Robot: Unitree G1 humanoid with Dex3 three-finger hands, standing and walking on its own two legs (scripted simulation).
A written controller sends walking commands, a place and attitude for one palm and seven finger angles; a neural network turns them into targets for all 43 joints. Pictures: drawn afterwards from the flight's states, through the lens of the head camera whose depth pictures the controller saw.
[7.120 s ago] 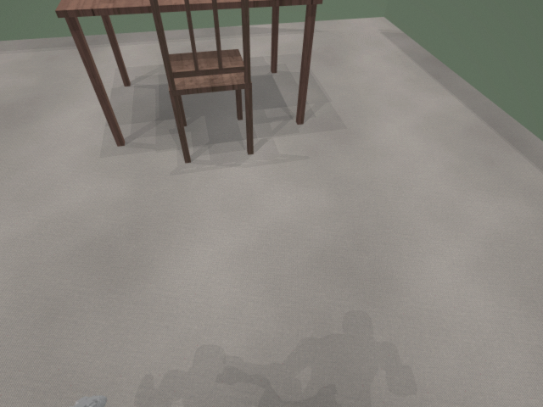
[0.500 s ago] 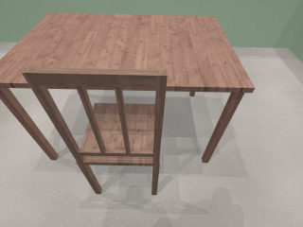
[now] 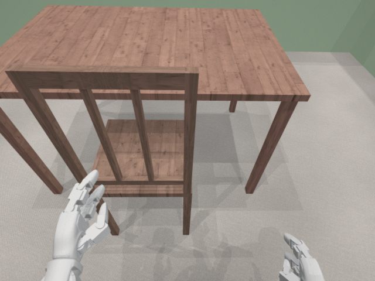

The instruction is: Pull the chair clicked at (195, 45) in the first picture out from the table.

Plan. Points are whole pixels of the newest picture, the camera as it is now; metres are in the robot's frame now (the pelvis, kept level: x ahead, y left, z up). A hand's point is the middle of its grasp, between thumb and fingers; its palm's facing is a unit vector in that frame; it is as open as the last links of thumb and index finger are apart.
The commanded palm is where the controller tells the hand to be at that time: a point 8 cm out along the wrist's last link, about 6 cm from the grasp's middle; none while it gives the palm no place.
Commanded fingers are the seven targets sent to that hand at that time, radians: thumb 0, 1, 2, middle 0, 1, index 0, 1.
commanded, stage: raise the hand toward the chair's back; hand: left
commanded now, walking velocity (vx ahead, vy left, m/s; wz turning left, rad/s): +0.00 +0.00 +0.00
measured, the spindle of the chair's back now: (105, 142) +0.47 +0.24 -0.01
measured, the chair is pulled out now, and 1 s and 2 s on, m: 0.00 0.00 0.00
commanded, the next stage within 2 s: aim the fingers beside a spindle in 1.84 s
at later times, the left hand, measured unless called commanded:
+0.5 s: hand (110, 252) +0.19 +0.16 -0.02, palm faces +0.00 -1.00 -0.03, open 12.2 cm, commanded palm +0.16 +0.23 -0.01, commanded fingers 0.00 -0.01 0.51 -0.11 -0.16 -0.11 -0.16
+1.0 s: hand (93, 241) +0.21 +0.20 -0.01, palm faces +0.04 -1.00 -0.04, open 16.2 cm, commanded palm +0.19 +0.26 +0.00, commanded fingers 0.00 -0.50 0.30 -0.06 -0.08 -0.06 -0.08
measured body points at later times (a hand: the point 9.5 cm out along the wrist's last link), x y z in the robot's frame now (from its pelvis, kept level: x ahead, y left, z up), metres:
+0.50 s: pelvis -0.03 -0.03 -0.06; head +0.04 -0.03 +0.38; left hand +0.19 +0.22 -0.02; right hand +0.14 -0.25 -0.16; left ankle +0.02 +0.12 -0.70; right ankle -0.01 -0.13 -0.70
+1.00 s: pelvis -0.01 +0.00 -0.05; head +0.05 +0.02 +0.39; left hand +0.20 +0.25 +0.00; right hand +0.19 -0.23 -0.12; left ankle +0.02 +0.12 -0.70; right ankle -0.01 -0.13 -0.70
